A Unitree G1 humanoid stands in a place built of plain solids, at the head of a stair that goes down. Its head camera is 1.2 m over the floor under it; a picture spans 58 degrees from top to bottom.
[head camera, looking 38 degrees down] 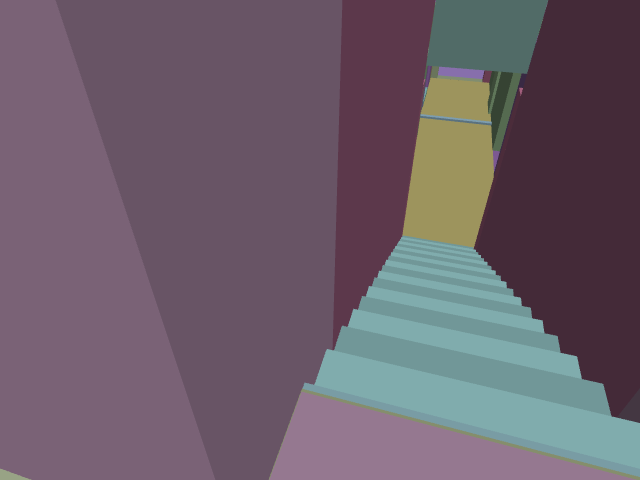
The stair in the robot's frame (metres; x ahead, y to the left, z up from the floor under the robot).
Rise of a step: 0.16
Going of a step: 0.27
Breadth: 1.08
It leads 16 degrees to the right of straight ahead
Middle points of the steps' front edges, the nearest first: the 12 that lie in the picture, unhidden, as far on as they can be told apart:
0.65 -0.47 0.00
0.91 -0.55 -0.16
1.17 -0.62 -0.33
1.43 -0.70 -0.49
1.68 -0.77 -0.66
1.94 -0.85 -0.82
2.20 -0.92 -0.98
2.46 -1.00 -1.15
2.71 -1.07 -1.31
2.97 -1.15 -1.48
3.23 -1.22 -1.64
3.48 -1.30 -1.80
